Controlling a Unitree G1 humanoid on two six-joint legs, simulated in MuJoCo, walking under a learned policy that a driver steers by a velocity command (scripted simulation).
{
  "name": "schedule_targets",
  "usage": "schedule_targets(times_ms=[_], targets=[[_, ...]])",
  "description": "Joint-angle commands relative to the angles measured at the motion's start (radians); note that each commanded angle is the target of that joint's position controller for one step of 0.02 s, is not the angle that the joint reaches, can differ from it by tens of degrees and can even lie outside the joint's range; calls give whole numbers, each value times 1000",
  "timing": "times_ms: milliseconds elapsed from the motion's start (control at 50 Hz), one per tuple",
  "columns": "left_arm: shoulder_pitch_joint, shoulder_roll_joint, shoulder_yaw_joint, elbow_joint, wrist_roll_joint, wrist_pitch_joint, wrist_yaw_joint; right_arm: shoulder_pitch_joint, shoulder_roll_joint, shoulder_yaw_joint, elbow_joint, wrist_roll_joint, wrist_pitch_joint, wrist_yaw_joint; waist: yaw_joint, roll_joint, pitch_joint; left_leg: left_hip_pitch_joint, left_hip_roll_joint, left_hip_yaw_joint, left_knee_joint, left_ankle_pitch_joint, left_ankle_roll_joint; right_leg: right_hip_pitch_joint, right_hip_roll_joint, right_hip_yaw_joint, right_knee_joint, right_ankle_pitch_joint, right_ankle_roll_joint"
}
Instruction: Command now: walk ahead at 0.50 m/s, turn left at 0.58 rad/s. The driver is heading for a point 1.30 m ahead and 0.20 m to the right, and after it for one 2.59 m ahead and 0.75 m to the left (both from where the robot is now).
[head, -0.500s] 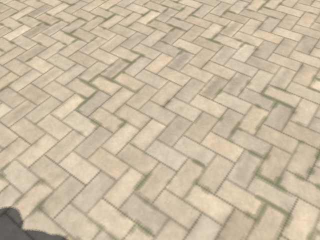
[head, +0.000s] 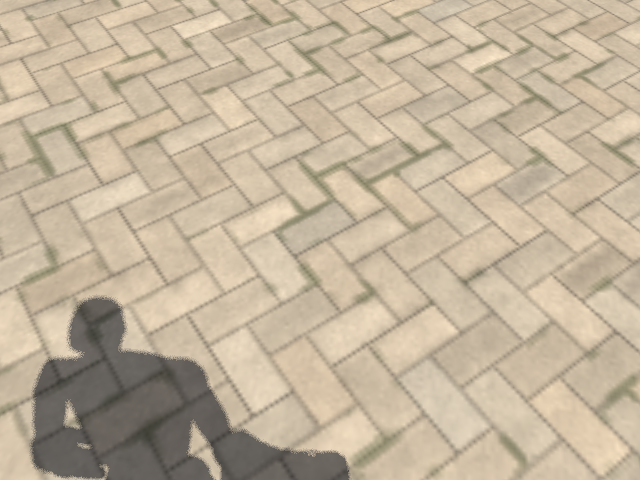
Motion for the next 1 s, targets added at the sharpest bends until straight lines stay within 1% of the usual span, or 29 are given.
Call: schedule_targets(times_ms=[20, 120, 180, 240, 280, 300, 340, 360, 380, 400, 420, 440, 460, 480, 500, 560, 640, 700, 780, 800, 840, 860, 880, 900, 920, 940, 960, 980, 1000], targets=[[62, 77, 20, -43, 9, 25, -6, 31, -140, -31, -52, 5, -34, -2, 27, 27, -66, 59, 255, -278, -202, 318, 146, -69, -9, -7, -80, 69, 27], [-126, 77, 15, -103, 2, 26, -12, 132, -138, -30, -31, 4, -34, -3, -42, 68, -26, 142, 236, -292, -216, 273, 99, -178, 5, -9, -316, 261, 40], [-198, 64, 5, -117, -4, 16, -22, 189, -114, -18, -6, -1, -44, -9, -81, 77, -21, 221, 246, -252, -211, 372, 67, -165, 17, -35, -437, 344, 11], [-266, 71, 1, -142, -13, 8, -28, 221, -121, -12, 11, -14, -50, -16, -104, 81, 0, 304, 282, -232, -206, 441, 56, -158, 38, -60, -517, 330, -35], [-253, 85, 5, -145, -16, 3, -32, 209, -133, -11, 20, -23, -52, -24, -80, 91, 11, 342, 313, -208, -189, 521, 42, -111, 57, -63, -565, 266, -76], [-208, 93, 9, -132, -17, 2, -30, 184, -139, -10, 19, -25, -53, -28, -51, 94, 2, 341, 315, -180, -154, 640, 27, -37, 81, -71, -591, 224, -98], [-23, 124, 27, -70, -21, -2, -16, 160, -158, -12, 26, -34, -53, -30, 31, 92, -91, 351, 298, -125, 60, 918, 0, 182, 160, -98, -624, 149, -142], [131, 140, 38, -22, -13, -9, -7, 146, -157, -9, 24, -31, -52, -30, 105, 63, -168, 280, 266, -80, 258, 875, -17, 373, 153, -78, -676, 184, -173], [276, 218, 59, 1, 7, -13, 4, 166, -111, 8, -9, -15, -58, -28, 139, -46, -279, 42, 203, -32, 567, 567, -47, 640, -55, 211, -686, 97, -253], [277, 286, 79, 14, 2, -5, -3, 244, -62, 14, -20, -7, -61, -17, 71, -253, -328, -287, 7, 2, 879, -282, -90, 803, -265, 704, -802, 142, -397], [194, 217, 67, 9, -39, 3, -17, 170, -116, 9, -27, -40, -63, -19, 51, -104, -236, -384, 72, -111, 929, -267, -75, 728, -226, 733, -858, 61, -377], [118, 176, 59, -8, -43, 6, -20, 90, -121, 9, -47, -34, -71, -12, 35, -37, -119, -406, 124, -109, 895, -173, -78, 593, -198, 570, -870, 82, -356], [88, 144, 51, -10, -34, 5, -20, 40, -112, 15, -61, -33, -76, -7, 25, 13, -71, -387, 156, -99, 837, -128, -83, 504, -148, 480, -890, 181, -330], [89, 132, 47, 0, -34, 1, -15, 27, -106, 16, -70, -38, -69, -4, 5, 12, -45, -364, 175, -95, 791, -120, -95, 444, -109, 418, -901, 277, -310], [92, 122, 42, 12, -37, -3, -12, 39, -95, 21, -73, -45, -55, -1, -17, -5, -54, -322, 189, -92, 748, -116, -113, 403, -73, 367, -914, 340, -293], [135, 152, 52, 30, -45, -15, -8, 21, -67, 31, -89, -49, -26, 5, -26, -26, -65, -315, 197, -59, 657, -113, -158, 353, -35, 306, -940, 404, -301], [199, 163, 60, 43, -45, -9, -4, -159, -59, 39, -151, -45, -19, 7, 22, -31, -15, -390, 208, -33, 456, 40, -200, 334, 5, 294, -976, 353, -274], [253, 167, 65, 52, -44, -5, -1, -255, -51, 47, -181, -36, -23, 11, 64, -42, -28, -393, 190, -34, 331, 140, -205, 390, 19, 298, -940, 400, -243], [298, 173, 69, 52, -29, 2, 8, -351, -57, 53, -221, -26, -35, 12, 97, -51, -33, -381, 154, -38, 225, 136, -191, 472, 1, 342, -862, 515, -234], [293, 178, 71, 47, -26, 3, 12, -354, -64, 52, -228, -24, -39, 11, 92, -56, -35, -356, 148, -46, 197, 118, -183, 482, -7, 360, -840, 533, -228], [241, 195, 76, 28, -23, 3, 18, -285, -90, 45, -216, -21, -48, 6, 44, -68, -46, -218, 130, -59, 121, 61, -159, 450, -14, 388, -790, 555, -196], [209, 205, 79, 17, -23, 1, 17, -206, -108, 37, -192, -20, -53, -1, 6, -68, -74, -92, 108, -52, 89, 26, -143, 415, 1, 392, -729, 607, -177], [190, 204, 77, 13, -31, -5, 10, -87, -135, 25, -158, -25, -64, -12, -55, -25, -132, 85, 117, -59, 23, 41, -117, 369, 53, 359, -586, 621, -152], [192, 152, 63, -9, -44, -15, -1, 57, -205, 6, -146, -44, -74, -30, -111, 79, -260, 305, 295, -229, -13, -116, -67, 272, 115, 282, -343, 460, -124], [290, 54, 41, -36, -70, -15, 2, 106, -288, -14, -152, -62, -61, -41, -73, 278, -370, 553, 567, -630, -84, -214, 33, -17, 262, 140, -77, -171, -91], [305, 133, 48, -25, -37, -1, 10, 72, -252, -19, -145, -44, -44, -37, -42, 239, -336, 477, 589, -807, -133, -356, 77, -137, 198, 103, 43, -226, -99], [239, 158, 54, -11, -20, 10, 6, 7, -153, 3, -161, -37, -40, -32, -33, 98, -187, 336, 536, -659, -154, -383, 56, -149, 142, 107, 72, -128, -99], [182, 143, 52, -18, -17, 13, -7, -37, -100, 17, -159, -33, -43, -27, -24, 54, -103, 227, 476, -501, -177, -257, 32, -128, 113, 92, 38, -58, -91], [162, 128, 51, -22, -13, 19, -16, -44, -82, 23, -151, -34, -47, -26, -12, 91, -70, 168, 431, -382, -196, -128, 8, -103, 87, 81, 6, -28, -82]])
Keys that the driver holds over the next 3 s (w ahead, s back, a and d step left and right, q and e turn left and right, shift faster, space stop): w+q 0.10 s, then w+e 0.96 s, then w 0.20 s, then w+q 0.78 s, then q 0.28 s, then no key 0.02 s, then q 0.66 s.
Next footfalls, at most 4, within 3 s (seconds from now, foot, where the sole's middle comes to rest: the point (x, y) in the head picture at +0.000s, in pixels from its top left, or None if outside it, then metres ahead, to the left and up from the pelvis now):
0.36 right None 0.39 -0.11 -0.77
0.90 left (311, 374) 0.69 0.04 -0.77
1.40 right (438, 320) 0.83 -0.26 -0.77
1.92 left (380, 215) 1.16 -0.15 -0.77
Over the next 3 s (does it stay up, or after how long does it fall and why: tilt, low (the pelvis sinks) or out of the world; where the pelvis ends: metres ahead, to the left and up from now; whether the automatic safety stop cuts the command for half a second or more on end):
stays up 1.23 -0.21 0.00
